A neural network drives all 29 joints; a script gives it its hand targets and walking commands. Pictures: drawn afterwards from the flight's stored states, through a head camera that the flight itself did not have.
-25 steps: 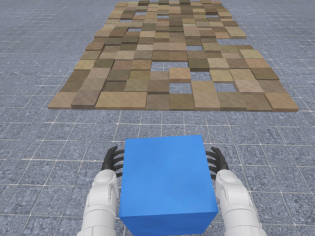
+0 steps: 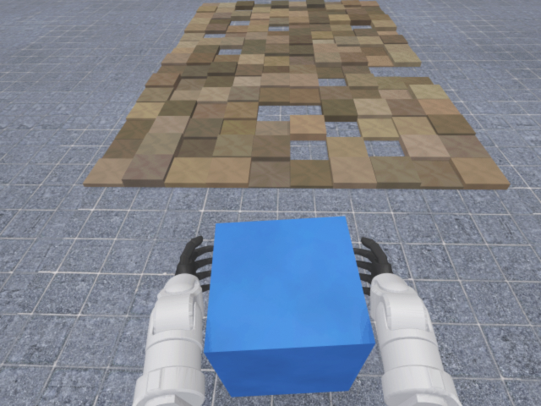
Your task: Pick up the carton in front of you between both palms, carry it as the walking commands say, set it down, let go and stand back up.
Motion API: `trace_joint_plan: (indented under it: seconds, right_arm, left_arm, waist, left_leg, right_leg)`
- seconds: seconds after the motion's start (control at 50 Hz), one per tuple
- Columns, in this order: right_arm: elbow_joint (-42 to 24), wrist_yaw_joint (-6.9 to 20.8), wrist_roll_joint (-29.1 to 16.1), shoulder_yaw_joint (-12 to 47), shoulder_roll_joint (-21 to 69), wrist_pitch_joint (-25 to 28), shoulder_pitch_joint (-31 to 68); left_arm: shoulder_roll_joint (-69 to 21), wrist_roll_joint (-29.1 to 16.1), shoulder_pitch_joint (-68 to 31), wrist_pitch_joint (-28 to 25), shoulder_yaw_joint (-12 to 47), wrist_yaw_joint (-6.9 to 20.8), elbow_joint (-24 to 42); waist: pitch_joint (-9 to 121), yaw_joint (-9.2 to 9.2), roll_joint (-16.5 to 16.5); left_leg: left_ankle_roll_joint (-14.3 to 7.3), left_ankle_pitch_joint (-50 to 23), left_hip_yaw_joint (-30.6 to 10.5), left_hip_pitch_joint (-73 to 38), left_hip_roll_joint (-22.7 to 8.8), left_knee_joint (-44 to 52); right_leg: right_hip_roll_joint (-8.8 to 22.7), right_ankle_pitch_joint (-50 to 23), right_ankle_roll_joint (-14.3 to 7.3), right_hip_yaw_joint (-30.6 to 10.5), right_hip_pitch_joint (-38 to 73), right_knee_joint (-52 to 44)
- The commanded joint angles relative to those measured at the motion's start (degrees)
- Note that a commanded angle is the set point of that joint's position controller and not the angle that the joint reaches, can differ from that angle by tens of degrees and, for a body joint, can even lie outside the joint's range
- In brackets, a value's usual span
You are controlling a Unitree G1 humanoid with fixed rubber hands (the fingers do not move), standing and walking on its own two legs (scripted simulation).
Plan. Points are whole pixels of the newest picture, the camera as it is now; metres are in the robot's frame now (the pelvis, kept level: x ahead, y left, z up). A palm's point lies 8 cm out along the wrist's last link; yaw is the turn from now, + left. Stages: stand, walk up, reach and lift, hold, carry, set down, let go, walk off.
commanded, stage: reach and lift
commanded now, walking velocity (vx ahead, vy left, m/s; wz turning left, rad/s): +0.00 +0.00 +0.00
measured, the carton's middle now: (285, 311) +0.29 +0.00 -0.05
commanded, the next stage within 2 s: hold in 0.56 s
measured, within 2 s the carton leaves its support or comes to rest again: neither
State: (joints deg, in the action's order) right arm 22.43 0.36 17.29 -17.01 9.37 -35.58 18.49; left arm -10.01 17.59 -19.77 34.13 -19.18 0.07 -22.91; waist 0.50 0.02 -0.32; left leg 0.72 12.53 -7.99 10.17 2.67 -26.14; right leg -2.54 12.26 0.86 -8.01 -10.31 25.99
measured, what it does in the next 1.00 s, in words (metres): stands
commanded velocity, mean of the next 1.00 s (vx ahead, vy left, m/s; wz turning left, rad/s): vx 0.00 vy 0.00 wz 0.00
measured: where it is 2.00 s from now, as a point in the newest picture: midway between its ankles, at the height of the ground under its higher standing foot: outside the picture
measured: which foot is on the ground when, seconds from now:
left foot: down 0.00-1.00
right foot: down 0.00-1.00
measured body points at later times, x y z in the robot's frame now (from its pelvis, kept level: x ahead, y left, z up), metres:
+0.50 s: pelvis +0.02 +0.00 +0.01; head -0.02 +0.00 +0.45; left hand +0.32 +0.15 +0.03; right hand +0.31 -0.15 +0.03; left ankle +0.02 +0.13 -0.74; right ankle +0.02 -0.13 -0.74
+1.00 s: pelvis +0.00 +0.00 +0.00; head -0.04 +0.00 +0.45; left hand +0.31 +0.16 +0.05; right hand +0.31 -0.15 +0.05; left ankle +0.02 +0.13 -0.74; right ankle +0.02 -0.13 -0.74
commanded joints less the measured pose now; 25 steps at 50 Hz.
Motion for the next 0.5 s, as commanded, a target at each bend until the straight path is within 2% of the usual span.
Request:
trace_joint_plan:
  seconds: [0.0,0.28,0.48]
  right_arm:
    - [-1.24,14.07,-13.84,31.94,53.95,1.77,31.97]
    - [-7.14,13.39,-15.87,34.59,53.37,-0.4,25.54]
    - [-9.64,13.22,-16.45,35.27,52.81,-1.73,24.58]
  left_arm:
    - [-54.94,-13.05,-26.77,0.31,32.35,14.98,-3.34]
    - [-53.87,-14.78,-20.49,2.24,34.85,14.72,2.53]
    - [-53.53,-15.51,-19.46,3.6,35.69,14.61,4.87]
  waist:
    - [14.48,0.07,0.25]
    - [14.91,0.06,0.34]
    - [13.75,0.03,0.17]
  left_leg:
    - [0.08,-5.43,4.43,-3.46,2.36,5.09]
    - [0.38,-13.77,3.82,-6.72,2.94,6.28]
    - [0.56,-14.53,3.47,-7.6,2.9,6.94]
  right_leg:
    - [-2.57,-4.73,-0.36,4.38,5.17,-4.85]
    - [-2.86,-13.75,0.29,3.84,9.07,-6.05]
    - [-2.92,-14.02,0.33,3.69,9.75,-6.69]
